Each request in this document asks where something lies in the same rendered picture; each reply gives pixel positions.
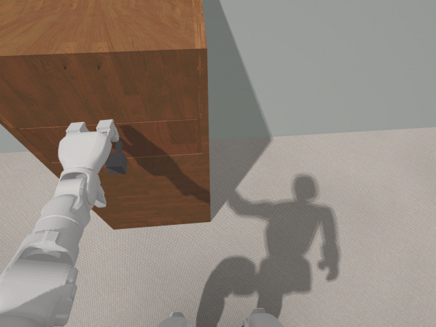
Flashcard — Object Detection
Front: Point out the robot left upper arm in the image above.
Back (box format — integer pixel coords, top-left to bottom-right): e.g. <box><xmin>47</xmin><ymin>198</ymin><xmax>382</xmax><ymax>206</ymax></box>
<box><xmin>0</xmin><ymin>259</ymin><xmax>78</xmax><ymax>327</ymax></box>

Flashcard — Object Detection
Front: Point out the left robot forearm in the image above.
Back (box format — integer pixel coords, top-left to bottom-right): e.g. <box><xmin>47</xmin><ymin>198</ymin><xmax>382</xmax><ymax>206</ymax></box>
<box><xmin>0</xmin><ymin>167</ymin><xmax>99</xmax><ymax>288</ymax></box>

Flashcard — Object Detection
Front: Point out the robot right thigh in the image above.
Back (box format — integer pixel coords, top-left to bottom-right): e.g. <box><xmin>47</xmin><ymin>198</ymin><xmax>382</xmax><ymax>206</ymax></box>
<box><xmin>243</xmin><ymin>313</ymin><xmax>284</xmax><ymax>327</ymax></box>

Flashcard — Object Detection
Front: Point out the cabinet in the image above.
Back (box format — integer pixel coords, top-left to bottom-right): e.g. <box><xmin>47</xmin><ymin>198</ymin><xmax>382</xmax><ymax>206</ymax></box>
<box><xmin>0</xmin><ymin>0</ymin><xmax>211</xmax><ymax>230</ymax></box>

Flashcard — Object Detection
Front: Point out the handle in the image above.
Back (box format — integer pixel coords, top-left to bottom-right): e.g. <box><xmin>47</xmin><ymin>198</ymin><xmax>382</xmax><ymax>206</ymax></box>
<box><xmin>105</xmin><ymin>141</ymin><xmax>127</xmax><ymax>175</ymax></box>

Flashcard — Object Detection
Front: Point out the left robot hand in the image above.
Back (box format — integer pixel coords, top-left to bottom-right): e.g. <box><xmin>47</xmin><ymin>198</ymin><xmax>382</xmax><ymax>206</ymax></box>
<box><xmin>58</xmin><ymin>119</ymin><xmax>119</xmax><ymax>208</ymax></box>

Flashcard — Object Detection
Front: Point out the drawer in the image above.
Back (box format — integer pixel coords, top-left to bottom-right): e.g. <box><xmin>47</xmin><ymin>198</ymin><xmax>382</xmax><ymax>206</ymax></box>
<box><xmin>19</xmin><ymin>118</ymin><xmax>200</xmax><ymax>162</ymax></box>

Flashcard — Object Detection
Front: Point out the robot left shin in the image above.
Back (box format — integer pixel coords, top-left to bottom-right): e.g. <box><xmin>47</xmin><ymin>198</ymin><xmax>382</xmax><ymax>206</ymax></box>
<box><xmin>170</xmin><ymin>311</ymin><xmax>185</xmax><ymax>318</ymax></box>

